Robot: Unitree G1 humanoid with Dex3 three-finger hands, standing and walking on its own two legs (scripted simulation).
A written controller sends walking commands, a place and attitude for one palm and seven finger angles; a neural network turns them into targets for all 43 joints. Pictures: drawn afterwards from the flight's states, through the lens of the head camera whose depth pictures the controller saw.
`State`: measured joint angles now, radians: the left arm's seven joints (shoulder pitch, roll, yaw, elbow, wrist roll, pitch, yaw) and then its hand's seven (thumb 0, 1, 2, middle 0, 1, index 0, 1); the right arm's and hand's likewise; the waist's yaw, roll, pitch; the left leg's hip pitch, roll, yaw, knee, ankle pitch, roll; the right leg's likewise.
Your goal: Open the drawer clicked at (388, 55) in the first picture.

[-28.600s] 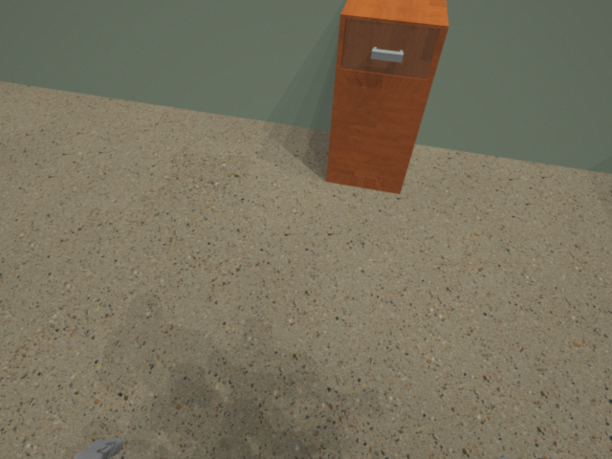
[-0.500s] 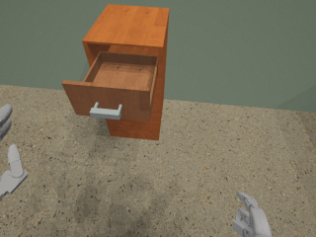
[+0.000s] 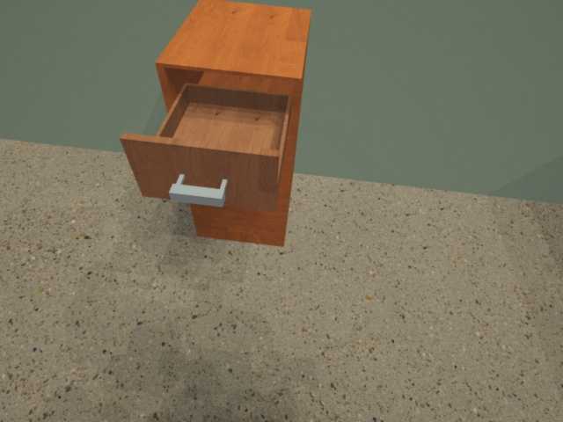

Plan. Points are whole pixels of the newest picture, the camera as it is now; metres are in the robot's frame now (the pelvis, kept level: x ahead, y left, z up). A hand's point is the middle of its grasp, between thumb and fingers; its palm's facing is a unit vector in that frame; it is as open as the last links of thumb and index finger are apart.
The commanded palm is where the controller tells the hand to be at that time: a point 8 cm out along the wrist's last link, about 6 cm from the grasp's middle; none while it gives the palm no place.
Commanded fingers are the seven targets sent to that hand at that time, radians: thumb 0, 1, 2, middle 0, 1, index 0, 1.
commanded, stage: let the arm hang, fingers relaxed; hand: left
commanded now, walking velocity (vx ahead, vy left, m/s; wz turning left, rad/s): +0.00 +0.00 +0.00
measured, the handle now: (200, 188) +0.58 +0.20 -0.08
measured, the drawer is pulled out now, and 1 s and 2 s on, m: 0.29 0.29 0.29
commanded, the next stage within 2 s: look to check the result in 0.80 s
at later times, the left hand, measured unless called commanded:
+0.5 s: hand out of the picture -0.03 +0.18 -0.16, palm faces +0.02 -0.98 -0.20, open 7.4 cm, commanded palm none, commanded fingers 0.00 0.90 0.90 -0.20 -0.30 -0.20 -0.30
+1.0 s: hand out of the picture -0.02 +0.16 -0.16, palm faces +0.03 -0.98 -0.18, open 7.4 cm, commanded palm none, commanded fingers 0.00 0.90 0.90 -0.20 -0.30 -0.20 -0.30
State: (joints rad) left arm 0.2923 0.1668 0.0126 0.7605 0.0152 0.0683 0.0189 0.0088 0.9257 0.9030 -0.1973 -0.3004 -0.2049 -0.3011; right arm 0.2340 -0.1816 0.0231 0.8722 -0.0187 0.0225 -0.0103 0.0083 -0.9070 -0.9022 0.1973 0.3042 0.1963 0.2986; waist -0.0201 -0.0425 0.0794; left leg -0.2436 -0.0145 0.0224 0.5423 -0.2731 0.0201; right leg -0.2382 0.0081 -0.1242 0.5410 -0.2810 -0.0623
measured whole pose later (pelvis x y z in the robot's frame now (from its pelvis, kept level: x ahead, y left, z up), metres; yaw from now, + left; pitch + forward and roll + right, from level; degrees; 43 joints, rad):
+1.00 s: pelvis +0.00 +0.00 +0.01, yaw -2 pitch -2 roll +0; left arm 0.32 0.11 0.02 1.14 0.01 0.00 0.04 0.01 0.91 0.90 -0.20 -0.30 -0.20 -0.30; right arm 0.35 -0.09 0.01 1.13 -0.01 0.00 -0.05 0.00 -0.91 -0.90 0.19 0.30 0.19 0.30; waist 0.00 0.01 0.06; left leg -0.16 -0.01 0.05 0.41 -0.21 0.02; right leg -0.17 0.02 -0.10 0.40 -0.21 -0.06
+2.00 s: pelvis +0.03 -0.03 +0.01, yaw -1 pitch -1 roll +0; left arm 0.30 0.10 0.02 1.14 0.00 -0.01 0.05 0.00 0.91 0.90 -0.20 -0.30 -0.20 -0.30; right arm 0.32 -0.10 0.01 1.14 -0.01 0.01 -0.06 0.00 -0.91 -0.90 0.19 0.30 0.19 0.30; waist 0.00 0.02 0.07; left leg -0.13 0.03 0.02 0.40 -0.25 -0.02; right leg -0.12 0.06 -0.12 0.36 -0.24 -0.09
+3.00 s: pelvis +0.04 -0.01 +0.01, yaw -1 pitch -1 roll +1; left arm 0.29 0.11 0.02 1.15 0.00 -0.01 0.04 0.01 0.91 0.90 -0.20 -0.30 -0.20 -0.30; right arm 0.31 -0.10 0.01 1.14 -0.01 0.00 -0.06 0.00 -0.91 -0.90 0.20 0.30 0.19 0.30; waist 0.00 0.02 0.07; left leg -0.10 0.01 0.03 0.37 -0.24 0.00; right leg -0.11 0.04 -0.11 0.37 -0.24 -0.08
